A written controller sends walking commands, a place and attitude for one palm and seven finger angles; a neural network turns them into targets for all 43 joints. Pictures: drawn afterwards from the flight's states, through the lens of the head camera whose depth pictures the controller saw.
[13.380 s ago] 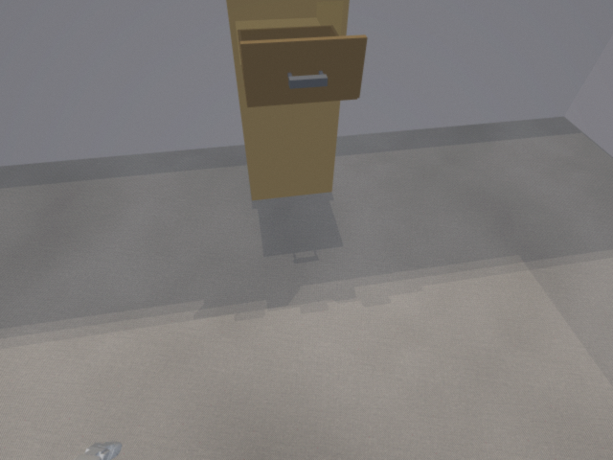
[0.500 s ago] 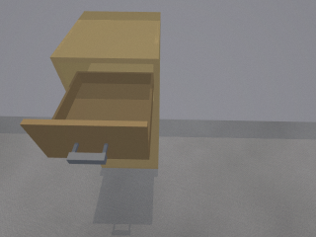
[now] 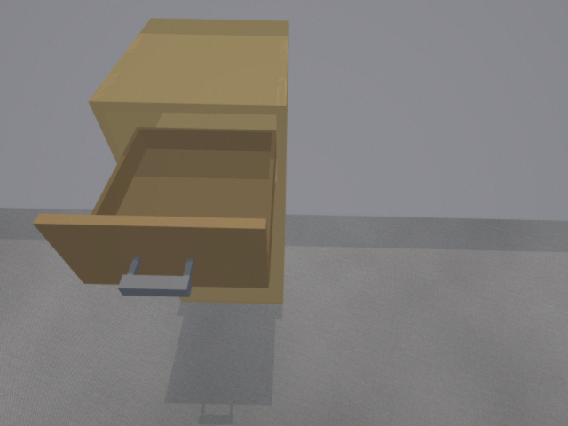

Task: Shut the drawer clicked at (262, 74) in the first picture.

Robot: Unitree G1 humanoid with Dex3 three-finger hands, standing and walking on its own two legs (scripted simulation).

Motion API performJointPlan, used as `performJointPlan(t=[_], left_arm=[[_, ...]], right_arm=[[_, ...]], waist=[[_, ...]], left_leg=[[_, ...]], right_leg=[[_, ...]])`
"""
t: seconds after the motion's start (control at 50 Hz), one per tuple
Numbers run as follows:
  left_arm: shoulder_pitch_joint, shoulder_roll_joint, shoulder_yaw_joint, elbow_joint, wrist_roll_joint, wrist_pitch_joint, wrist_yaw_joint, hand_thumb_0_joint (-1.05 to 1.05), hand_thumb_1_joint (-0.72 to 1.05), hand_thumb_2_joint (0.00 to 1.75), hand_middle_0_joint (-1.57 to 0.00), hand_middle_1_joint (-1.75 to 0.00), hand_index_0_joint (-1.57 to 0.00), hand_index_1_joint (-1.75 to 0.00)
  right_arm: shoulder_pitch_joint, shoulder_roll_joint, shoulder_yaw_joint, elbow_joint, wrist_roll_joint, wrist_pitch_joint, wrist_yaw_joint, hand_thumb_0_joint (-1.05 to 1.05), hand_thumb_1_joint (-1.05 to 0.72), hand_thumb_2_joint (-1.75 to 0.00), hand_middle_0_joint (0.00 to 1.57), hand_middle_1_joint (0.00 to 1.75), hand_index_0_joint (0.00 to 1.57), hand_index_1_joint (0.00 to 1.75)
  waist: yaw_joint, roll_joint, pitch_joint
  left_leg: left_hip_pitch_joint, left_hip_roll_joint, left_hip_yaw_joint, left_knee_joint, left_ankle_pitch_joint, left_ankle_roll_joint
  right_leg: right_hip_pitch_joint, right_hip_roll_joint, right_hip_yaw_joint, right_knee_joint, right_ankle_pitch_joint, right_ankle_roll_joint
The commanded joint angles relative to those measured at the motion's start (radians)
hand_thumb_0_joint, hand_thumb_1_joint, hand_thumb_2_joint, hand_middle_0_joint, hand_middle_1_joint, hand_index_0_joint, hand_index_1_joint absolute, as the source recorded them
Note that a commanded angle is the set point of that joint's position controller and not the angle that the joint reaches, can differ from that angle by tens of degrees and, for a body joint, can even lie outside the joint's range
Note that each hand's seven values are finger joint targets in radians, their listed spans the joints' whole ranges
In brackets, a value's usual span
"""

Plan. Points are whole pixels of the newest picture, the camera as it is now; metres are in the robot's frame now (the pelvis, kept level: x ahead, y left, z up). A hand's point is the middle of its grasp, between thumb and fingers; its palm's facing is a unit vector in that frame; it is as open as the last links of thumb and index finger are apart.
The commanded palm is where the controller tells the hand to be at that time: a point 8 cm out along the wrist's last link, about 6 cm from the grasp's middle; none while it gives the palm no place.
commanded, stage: shuffle to correct the standing spot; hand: left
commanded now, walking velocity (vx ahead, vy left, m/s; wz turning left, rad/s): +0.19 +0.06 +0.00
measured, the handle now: (159, 274) +0.34 +0.23 -0.02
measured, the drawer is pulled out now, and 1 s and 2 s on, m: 0.30 0.30 0.30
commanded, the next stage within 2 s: come to a stop and stand still in 0.06 s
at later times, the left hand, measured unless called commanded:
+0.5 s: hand out of the picture +0.07 +0.19 -0.18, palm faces +0.04 -0.98 -0.21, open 7.3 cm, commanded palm none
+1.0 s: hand out of the picture +0.09 +0.22 -0.16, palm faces +0.01 -0.97 -0.25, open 7.4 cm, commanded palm none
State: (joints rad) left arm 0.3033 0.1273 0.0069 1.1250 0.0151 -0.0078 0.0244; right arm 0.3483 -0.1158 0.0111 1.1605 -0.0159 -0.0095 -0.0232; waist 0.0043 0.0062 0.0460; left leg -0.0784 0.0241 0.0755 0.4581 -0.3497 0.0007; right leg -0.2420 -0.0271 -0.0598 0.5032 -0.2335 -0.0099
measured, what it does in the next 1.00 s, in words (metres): stands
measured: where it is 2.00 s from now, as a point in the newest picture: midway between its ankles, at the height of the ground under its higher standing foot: outside the picture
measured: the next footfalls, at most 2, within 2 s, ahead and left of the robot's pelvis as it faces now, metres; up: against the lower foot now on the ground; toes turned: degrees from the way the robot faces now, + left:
none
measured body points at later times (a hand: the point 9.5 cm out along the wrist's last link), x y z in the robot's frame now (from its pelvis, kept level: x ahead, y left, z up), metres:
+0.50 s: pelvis +0.05 +0.02 +0.00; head +0.08 +0.02 +0.44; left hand +0.07 +0.24 -0.16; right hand +0.02 -0.18 -0.17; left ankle -0.06 +0.12 -0.73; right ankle +0.04 -0.10 -0.73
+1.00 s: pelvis +0.00 +0.02 +0.00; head +0.00 +0.02 +0.45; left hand +0.09 +0.27 -0.14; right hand +0.09 -0.26 -0.13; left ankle -0.03 +0.12 -0.74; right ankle +0.04 -0.11 -0.74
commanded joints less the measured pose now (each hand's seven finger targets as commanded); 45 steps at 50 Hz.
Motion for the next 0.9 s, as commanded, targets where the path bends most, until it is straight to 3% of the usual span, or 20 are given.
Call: performJointPlan(t=[0.0, 0.1, 0.14, 0.2, 0.22, 0.26, 0.28, 0.32, 0.36, 0.38, 0.46, 0.54, 0.58, 0.6, 0.64, 0.68, 0.7, 0.78, 0.84, 0.88], left_arm=[[0.081, 0.111, 0.029, -0.045, 0.006, -0.007, 0.002, 0.0, 0.9, 0.9, -0.2, -0.3, -0.2, -0.3], [0.121, 0.123, 0.05, -0.05, 0.003, -0.017, 0.001, 0.0, 0.9, 0.9, -0.2, -0.3, -0.2, -0.3], [0.101, 0.11, 0.05, -0.06, 0.003, -0.019, 0.0, 0.0, 0.9, 0.9, -0.2, -0.3, -0.2, -0.3], [-0.005, 0.031, 0.027, -0.099, 0.007, -0.018, 0.005, 0.0, 0.9, 0.9, -0.2, -0.3, -0.2, -0.3], [-0.015, 0.032, 0.025, -0.099, 0.002, -0.018, 0.009, 0.0, 0.9, 0.9, -0.2, -0.3, -0.2, -0.3], [0.041, 0.04, 0.031, -0.073, -0.005, -0.014, 0.01, 0.0, 0.9, 0.9, -0.2, -0.3, -0.2, -0.3], [0.13, 0.051, 0.038, -0.041, -0.01, -0.017, 0.011, 0.0, 0.9, 0.9, -0.2, -0.3, -0.2, -0.3], [0.187, 0.111, 0.036, 0.002, -0.014, -0.029, 0.02, 0.0, 0.9, 0.9, -0.2, -0.3, -0.2, -0.3], [0.142, 0.134, 0.037, 0.001, -0.006, -0.022, 0.026, 0.0, 0.9, 0.9, -0.2, -0.3, -0.2, -0.3], [0.104, 0.131, 0.032, -0.014, 0.0, -0.013, 0.028, 0.0, 0.9, 0.9, -0.2, -0.3, -0.2, -0.3], [0.037, 0.09, 0.036, -0.082, -0.009, 0.001, 0.032, 0.0, 0.9, 0.9, -0.2, -0.3, -0.2, -0.3], [-0.011, 0.091, 0.047, -0.137, -0.004, 0.016, 0.028, 0.0, 0.9, 0.9, -0.2, -0.3, -0.2, -0.3], [0.024, 0.103, 0.051, -0.125, -0.003, 0.012, 0.026, 0.0, 0.9, 0.9, -0.2, -0.3, -0.2, -0.3], [0.041, 0.265, 0.04, -0.176, -0.011, 0.003, 0.026, 0.0, 0.9, 0.9, -0.2, -0.3, -0.2, -0.3], [0.035, 0.182, 0.053, -0.21, 0.001, 0.0, 0.029, 0.0, 0.9, 0.9, -0.2, -0.3, -0.2, -0.3], [0.021, 0.212, 0.052, -0.224, 0.007, -0.005, 0.032, 0.0, 0.9, 0.9, -0.2, -0.3, -0.2, -0.3], [0.005, 0.213, 0.041, -0.234, 0.014, -0.008, 0.033, 0.0, 0.9, 0.9, -0.2, -0.3, -0.2, -0.3], [-0.107, 0.258, 0.046, -0.258, 0.001, -0.016, 0.026, 0.0, 0.9, 0.9, -0.2, -0.3, -0.2, -0.3], [-0.117, 0.266, 0.044, -0.249, -0.002, -0.015, 0.018, 0.0, 0.9, 0.9, -0.2, -0.3, -0.2, -0.3], [-0.107, 0.27, 0.04, -0.226, -0.004, -0.014, 0.013, 0.0, 0.9, 0.9, -0.2, -0.3, -0.2, -0.3]], right_arm=[[0.118, -0.071, -0.017, -0.016, -0.009, -0.004, -0.001, 0.0, -0.9, -0.9, 0.2, 0.3, 0.2, 0.3], [0.142, -0.047, -0.015, -0.033, -0.006, -0.024, -0.004, 0.0, -0.9, -0.9, 0.2, 0.3, 0.2, 0.3], [0.171, -0.047, -0.012, -0.023, -0.005, -0.037, -0.008, 0.0, -0.9, -0.9, 0.2, 0.3, 0.2, 0.3], [0.255, -0.106, -0.016, 0.018, -0.005, -0.046, -0.031, 0.0, -0.9, -0.9, 0.2, 0.3, 0.2, 0.3], [0.25, -0.107, -0.011, 0.02, -0.007, -0.042, -0.037, 0.0, -0.9, -0.9, 0.2, 0.3, 0.2, 0.3], [0.192, -0.123, -0.013, 0.001, -0.001, -0.033, -0.043, 0.0, -0.9, -0.9, 0.2, 0.3, 0.2, 0.3], [0.15, -0.126, -0.016, -0.02, 0.007, -0.032, -0.046, 0.0, -0.9, -0.9, 0.2, 0.3, 0.2, 0.3], [0.105, -0.085, -0.022, -0.05, 0.019, -0.034, -0.047, 0.0, -0.9, -0.9, 0.2, 0.3, 0.2, 0.3], [0.101, -0.034, -0.03, -0.05, 0.023, -0.015, -0.039, 0.0, -0.9, -0.9, 0.2, 0.3, 0.2, 0.3], [0.101, -0.02, -0.032, -0.049, 0.023, -0.01, -0.037, 0.0, -0.9, -0.9, 0.2, 0.3, 0.2, 0.3], [0.121, -0.082, -0.046, -0.044, 0.007, -0.016, -0.044, 0.0, -0.9, -0.9, 0.2, 0.3, 0.2, 0.3], [0.078, -0.13, -0.057, -0.073, 0.005, -0.007, -0.042, 0.0, -0.9, -0.9, 0.2, 0.3, 0.2, 0.3], [0.041, -0.13, -0.059, -0.089, 0.005, -0.005, -0.04, 0.0, -0.9, -0.9, 0.2, 0.3, 0.2, 0.3], [-0.01, -0.232, -0.069, -0.186, 0.006, 0.001, -0.024, 0.0, -0.9, -0.9, 0.2, 0.3, 0.2, 0.3], [-0.023, -0.188, -0.093, -0.236, -0.001, -0.017, -0.029, 0.0, -0.9, -0.9, 0.2, 0.3, 0.2, 0.3], [-0.046, -0.122, -0.081, -0.254, 0.009, 0.006, -0.019, 0.0, -0.9, -0.9, 0.2, 0.3, 0.2, 0.3], [-0.072, -0.106, -0.067, -0.267, 0.004, 0.016, -0.011, 0.0, -0.9, -0.9, 0.2, 0.3, 0.2, 0.3], [-0.051, -0.196, -0.077, -0.255, -0.003, 0.002, -0.002, 0.0, -0.9, -0.9, 0.2, 0.3, 0.2, 0.3], [-0.109, -0.264, -0.077, -0.254, -0.005, -0.016, -0.001, 0.0, -0.9, -0.9, 0.2, 0.3, 0.2, 0.3], [-0.162, -0.279, -0.069, -0.262, -0.006, -0.014, -0.002, 0.0, -0.9, -0.9, 0.2, 0.3, 0.2, 0.3]], waist=[[0.005, -0.053, 0.125], [0.006, -0.097, 0.087], [-0.01, -0.027, 0.075], [-0.049, 0.227, 0.086], [-0.041, 0.197, 0.096], [0.005, 0.141, 0.068], [0.042, 0.092, 0.02], [0.039, 0.002, -0.011], [0.014, -0.164, 0.003], [0.0, -0.181, 0.021], [-0.005, 0.062, -0.01], [0.0, 0.146, -0.04], [0.021, 0.098, -0.047], [0.01, 0.034, -0.044], [0.001, -0.103, -0.183], [-0.007, -0.175, -0.139], [-0.01, -0.151, -0.093], [-0.045, -0.053, -0.034], [-0.019, 0.089, -0.043], [-0.001, 0.083, -0.033]], left_leg=[[-0.2, 0.035, -0.045, -0.065, -0.13, 0.045], [-0.214, 0.0, -0.002, 0.045, -0.038, 0.039], [-0.147, 0.019, -0.016, 0.003, 0.056, 0.042], [0.031, 0.222, -0.195, -0.071, 0.856, 0.119], [0.073, 0.248, -0.201, -0.035, 1.126, 0.132], [0.08, 0.198, -0.127, 0.061, 1.278, 0.093], [0.004, 0.14, -0.085, 0.133, 1.173, 0.06], [-0.154, 0.053, -0.038, 0.161, 0.65, 0.001], [-0.203, 0.018, -0.025, 0.138, 0.069, -0.012], [-0.191, 0.022, -0.029, 0.064, -0.028, -0.01], [0.014, 0.126, -0.056, -0.033, 0.877, 0.013], [0.154, 0.187, -0.102, 0.024, 1.28, 0.065], [0.081, 0.144, -0.085, 0.064, 1.099, 0.054], [0.02, 0.116, -0.115, 0.032, 0.96, 0.022], [-0.111, 0.061, -0.066, 0.192, 0.572, 0.027], [-0.248, -0.006, -0.051, 0.237, -0.045, 0.002], [-0.248, -0.006, -0.05, 0.227, -0.131, 0.003], [-0.13, 0.045, -0.093, 0.069, 0.118, 0.033], [-0.15, 0.094, -0.135, -0.01, 0.281, 0.052], [-0.179, 0.096, -0.138, -0.035, 0.255, 0.048]], right_leg=[[-0.023, -0.089, 0.151, -0.125, -0.315, -0.078], [0.023, -0.139, 0.193, -0.098, -0.178, -0.128], [-0.011, -0.117, 0.139, -0.01, -0.039, -0.121], [-0.173, 0.021, -0.054, 0.244, -0.077, -0.037], [-0.199, 0.016, -0.05, 0.245, -0.201, -0.04], [-0.075, 0.013, -0.053, 0.092, -0.093, -0.045], [0.084, -0.005, -0.008, 0.032, 0.226, -0.051], [0.233, -0.15, 0.101, 0.043, 0.817, -0.094], [0.214, -0.231, 0.124, 0.034, 0.991, -0.14], [0.167, -0.239, 0.126, 0.048, 0.964, -0.141], [0.028, -0.078, 0.059, 0.136, 0.475, -0.031], [-0.076, 0.0, -0.006, 0.106, -0.025, -0.017], [0.026, -0.02, 0.026, 0.033, 0.193, -0.028], [0.1, 0.003, -0.011, 0.016, 0.178, -0.031], [0.144, -0.106, 0.116, 0.079, 0.531, -0.068], [0.14, -0.239, 0.255, -0.042, 0.472, -0.132], [0.102, -0.25, 0.273, -0.074, 0.425, -0.142], [-0.07, -0.136, 0.167, -0.097, 0.068, -0.072], [0.016, -0.071, 0.095, -0.024, 0.159, -0.038], [0.056, -0.068, 0.085, -0.04, 0.148, -0.031]])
